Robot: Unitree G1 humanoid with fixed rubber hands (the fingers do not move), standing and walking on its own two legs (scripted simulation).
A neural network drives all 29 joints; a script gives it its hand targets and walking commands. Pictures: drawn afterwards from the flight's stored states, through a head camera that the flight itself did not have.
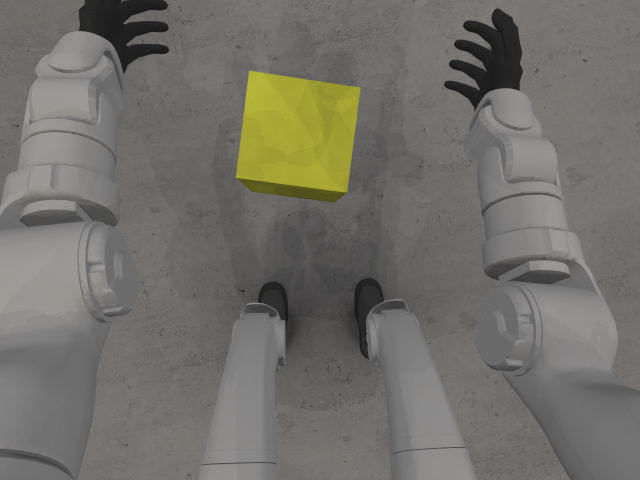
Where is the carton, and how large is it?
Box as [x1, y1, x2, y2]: [236, 71, 359, 201]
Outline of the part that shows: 249,71 236,177 251,191 326,201 336,200 344,194 347,189 359,87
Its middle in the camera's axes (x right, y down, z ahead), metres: -0.05 -0.20 +0.84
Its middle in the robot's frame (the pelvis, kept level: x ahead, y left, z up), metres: +0.55 +0.03 -0.54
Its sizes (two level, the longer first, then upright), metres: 0.210 0.200 0.250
